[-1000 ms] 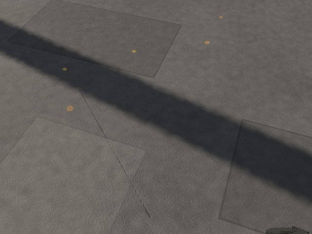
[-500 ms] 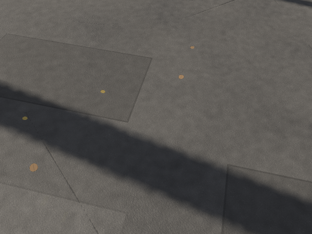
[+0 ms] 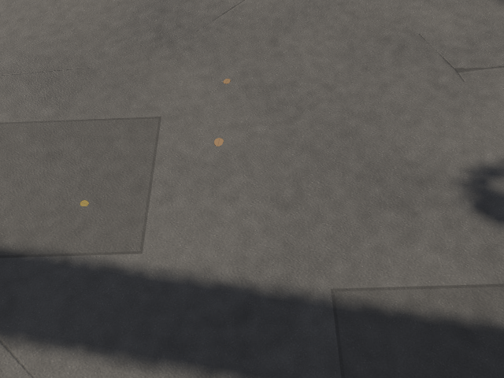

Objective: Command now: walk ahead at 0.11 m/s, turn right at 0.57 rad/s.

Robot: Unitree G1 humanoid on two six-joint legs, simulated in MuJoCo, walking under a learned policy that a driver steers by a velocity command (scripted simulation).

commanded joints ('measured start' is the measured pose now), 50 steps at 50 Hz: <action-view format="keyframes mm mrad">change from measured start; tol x32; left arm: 1 54 159 40 -55 6 7 11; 50 -96 72 2 -85 30 39 20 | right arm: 1 8 -91 -19 -62 7 -1 -7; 50 202 -228 -83 -27 1 18 26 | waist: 1 1 -119 -152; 11 -13 261 -231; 46 -23 -209 -115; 50 -47 206 -123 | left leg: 1 59 -40 32 -44 20 3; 8 288 -97 -7 -403 -32 61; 11 657 378 -483 -580 699 299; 30 295 111 -63 -541 227 176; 37 199 -104 52 50 -278 77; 48 434 -103 154 -434 -74 95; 50 625 203 -321 -639 292 175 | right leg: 1 105 -262 197 12 735 -85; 9 1 -191 346 196 483 9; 11 -261 77 30 563 -524 94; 18 -270 -66 -40 791 -238 173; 31 261 -345 141 -187 -12 59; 38 96 -417 15 -57 513 -99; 47 96 -439 -49 57 403 -61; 50 -267 -254 -233 483 -259 127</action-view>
